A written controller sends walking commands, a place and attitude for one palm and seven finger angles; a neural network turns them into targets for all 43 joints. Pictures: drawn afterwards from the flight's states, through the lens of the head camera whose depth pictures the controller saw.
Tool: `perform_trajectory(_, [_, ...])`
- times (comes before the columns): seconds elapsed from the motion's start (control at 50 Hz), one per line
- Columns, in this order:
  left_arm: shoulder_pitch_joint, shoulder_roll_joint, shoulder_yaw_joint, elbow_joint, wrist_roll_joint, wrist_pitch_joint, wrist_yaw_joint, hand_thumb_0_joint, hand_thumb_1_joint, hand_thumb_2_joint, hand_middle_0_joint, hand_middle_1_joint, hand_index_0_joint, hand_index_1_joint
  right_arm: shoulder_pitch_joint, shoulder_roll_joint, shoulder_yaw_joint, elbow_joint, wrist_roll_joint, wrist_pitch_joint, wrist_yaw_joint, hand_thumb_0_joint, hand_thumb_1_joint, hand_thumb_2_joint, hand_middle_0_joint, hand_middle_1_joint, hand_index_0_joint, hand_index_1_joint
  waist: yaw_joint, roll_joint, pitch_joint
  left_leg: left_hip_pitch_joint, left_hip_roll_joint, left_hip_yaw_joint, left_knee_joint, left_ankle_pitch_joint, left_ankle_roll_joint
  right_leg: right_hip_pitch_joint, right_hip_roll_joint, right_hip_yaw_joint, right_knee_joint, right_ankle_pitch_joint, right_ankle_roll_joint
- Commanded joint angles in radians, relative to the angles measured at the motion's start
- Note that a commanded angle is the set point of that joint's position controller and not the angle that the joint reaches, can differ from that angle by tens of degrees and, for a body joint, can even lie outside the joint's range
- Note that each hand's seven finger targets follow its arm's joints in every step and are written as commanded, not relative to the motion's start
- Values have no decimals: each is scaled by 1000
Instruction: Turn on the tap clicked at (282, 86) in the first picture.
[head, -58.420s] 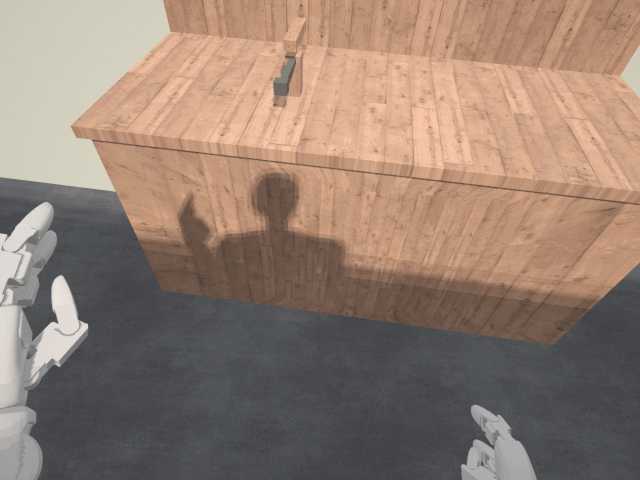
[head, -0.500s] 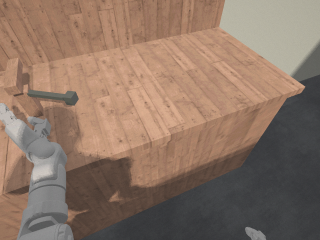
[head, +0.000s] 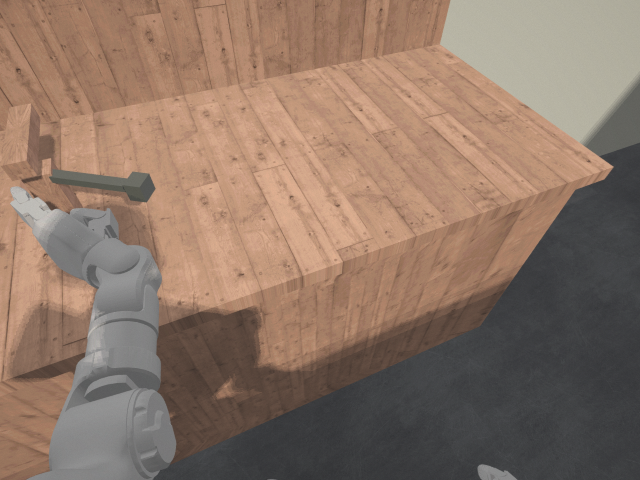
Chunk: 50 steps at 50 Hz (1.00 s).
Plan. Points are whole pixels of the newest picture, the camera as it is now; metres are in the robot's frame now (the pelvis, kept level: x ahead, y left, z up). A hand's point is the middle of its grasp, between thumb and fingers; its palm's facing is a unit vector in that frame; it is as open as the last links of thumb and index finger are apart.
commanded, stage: push the lever round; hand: left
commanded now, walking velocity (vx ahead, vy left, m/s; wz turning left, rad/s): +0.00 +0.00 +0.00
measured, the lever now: (139, 187) +0.47 +0.26 +0.11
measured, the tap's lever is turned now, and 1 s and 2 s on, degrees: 57 60 60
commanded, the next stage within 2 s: lift the hand up off the lever in 0.82 s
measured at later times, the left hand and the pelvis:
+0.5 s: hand (123, 200) +0.46 +0.28 +0.10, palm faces +0.87 -0.47 -0.11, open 7.8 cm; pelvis +0.01 -0.02 +0.00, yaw +0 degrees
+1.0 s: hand (130, 194) +0.47 +0.27 +0.10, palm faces +0.88 -0.46 -0.10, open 8.1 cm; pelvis +0.01 -0.02 +0.00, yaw +0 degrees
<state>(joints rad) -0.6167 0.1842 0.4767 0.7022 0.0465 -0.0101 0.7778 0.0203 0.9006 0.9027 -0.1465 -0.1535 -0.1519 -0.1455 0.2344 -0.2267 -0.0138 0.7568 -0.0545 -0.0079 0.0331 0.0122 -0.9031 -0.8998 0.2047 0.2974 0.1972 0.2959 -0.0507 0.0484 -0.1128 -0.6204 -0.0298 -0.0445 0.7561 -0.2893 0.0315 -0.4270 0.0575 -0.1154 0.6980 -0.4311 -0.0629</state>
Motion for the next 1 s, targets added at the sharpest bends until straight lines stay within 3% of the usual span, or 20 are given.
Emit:
perform_trajectory(0.0, [-456,205,-28,-137,42,-67,6,0,900,900,-150,-150,-150,-150,8,-152,-49,-98,0,-36,-6,0,-900,-900,200,300,200,300,-27,-2,-291,320,29,-61,-52,220,5,-79,-30,51,-109,272,39])
perform_trajectory(0.1, [-518,235,-10,-103,49,-74,18,0,900,900,-150,-150,-150,-150,35,-155,-50,-91,-4,-27,2,0,-900,-900,200,300,200,300,-30,41,-325,325,25,-56,-42,238,8,-79,-31,56,-105,290,40])
perform_trajectory(0.12, [-523,257,7,-79,56,-75,22,0,900,900,-150,-150,-150,-150,49,-157,-51,-88,-7,-25,2,0,-900,-900,200,300,200,300,-32,13,-324,310,27,-60,-41,238,8,-73,-30,52,-101,290,40])
perform_trajectory(0.16, [-541,308,47,-59,72,-81,31,0,900,900,-150,-150,-150,-150,58,-162,-53,-82,-11,-18,4,0,-900,-900,200,300,200,300,-29,31,-318,296,27,-59,-36,241,10,-78,-32,55,-98,298,40])
perform_trajectory(0.24, [-542,318,49,-59,84,-99,36,0,900,900,-150,-150,-150,-150,83,-159,-57,-91,-15,-10,10,0,-900,-900,200,300,200,300,-33,18,-360,291,26,-41,-18,284,16,-42,-34,61,-87,375,48])
perform_trajectory(0.26, [-531,346,76,-32,90,-97,35,0,900,900,-150,-150,-150,-150,93,-164,-59,-84,-17,-6,10,0,-900,-900,200,300,200,300,-28,11,-348,278,25,-44,-16,292,17,-41,-34,60,-85,387,48])
perform_trajectory(0.32, [-493,347,74,-10,84,-95,21,0,900,900,-150,-150,-150,-150,107,-165,-60,-96,-13,4,12,0,-900,-900,200,300,200,300,-33,-11,-346,252,22,-29,-12,293,22,-5,-41,69,-86,447,60])
perform_trajectory(0.36, [-494,395,106,20,86,-91,8,0,900,900,-150,-150,-150,-150,117,-173,-60,-94,-12,15,8,0,-900,-900,200,300,200,300,-35,-23,-319,217,19,-24,-15,277,26,16,-51,76,-92,490,69])
perform_trajectory(0.38, [-503,383,91,15,82,-90,1,0,900,900,-150,-150,-150,-150,121,-170,-57,-99,-9,17,9,0,-900,-900,200,300,200,300,-37,-14,-316,216,17,-19,-17,280,26,21,-53,77,-91,510,73])
perform_trajectory(0.46, [-571,371,57,-9,85,-107,-15,0,900,900,-150,-150,-150,-150,131,-172,-59,-90,-7,18,10,0,-900,-900,200,300,200,300,-57,45,-301,262,20,-26,-18,283,28,-25,-47,77,-105,478,66])
perform_trajectory(0.52, [-577,369,54,-36,81,-131,-12,0,900,900,-150,-150,-150,-150,142,-172,-61,-85,-10,11,13,0,-900,-900,200,300,200,300,-63,26,-342,290,21,-30,-11,301,29,-20,-44,76,-99,499,70])
perform_trajectory(0.58, [-604,385,62,-12,85,-140,-15,0,900,900,-150,-150,-150,-150,150,-175,-61,-74,-12,12,11,0,-900,-900,200,300,200,300,-70,27,-337,285,20,-36,-9,299,29,-35,-44,75,-91,490,69])
perform_trajectory(0.6, [-614,360,39,-15,85,-142,-17,0,900,900,-150,-150,-150,-150,144,-172,-62,-76,-12,10,13,0,-900,-900,200,300,200,300,-73,54,-332,301,20,-32,-9,307,27,-49,-42,74,-93,482,67])
perform_trajectory(0.62, [-609,360,42,-3,83,-141,-17,0,900,900,-150,-150,-150,-150,146,-173,-61,-74,-13,9,14,0,-900,-900,200,300,200,300,-73,34,-332,295,18,-31,-8,295,29,-48,-41,74,-96,476,68])
perform_trajectory(0.66, [-624,421,81,21,91,-139,-17,0,900,900,-150,-150,-150,-150,153,-180,-61,-70,-14,17,9,0,-900,-900,200,300,200,300,-72,41,-338,276,18,-33,-7,291,29,-40,-45,77,-92,474,67])
perform_trajectory(0.72, [-665,404,56,42,99,-141,-18,0,900,900,-150,-150,-150,-150,155,-177,-57,-71,-16,16,9,0,-900,-900,200,300,200,300,-85,30,-335,271,18,-31,-9,281,30,-47,-44,74,-91,467,69])
perform_trajectory(0.74, [-658,428,77,71,102,-139,-15,0,900,900,-150,-150,-150,-150,158,-179,-59,-69,-17,16,8,0,-900,-900,200,300,200,300,-83,12,-333,263,19,-30,-6,274,32,-49,-45,76,-92,465,72])
perform_trajectory(0.78, [-718,424,56,63,111,-148,-17,0,900,900,-150,-150,-150,-150,157,-178,-56,-65,-18,16,8,0,-900,-900,200,300,200,300,-93,47,-329,273,19,-31,-7,269,32,-74,-43,76,-92,438,68])
perform_trajectory(0.86, [-702,491,103,133,126,-150,-15,0,900,900,-150,-150,-150,-150,174,-183,-54,-65,-21,21,5,0,-900,-900,200,300,200,300,-91,-3,-325,214,18,-30,0,249,36,-47,-52,84,-89,478,78])
perform_trajectory(0.98, [-750,537,119,94,143,-175,-11,0,900,900,-150,-150,-150,-150,186,-180,-52,-73,-22,18,7,0,-900,-900,200,300,200,300,-84,56,-392,239,18,-29,2,248,35,-35,-48,92,-83,466,78])
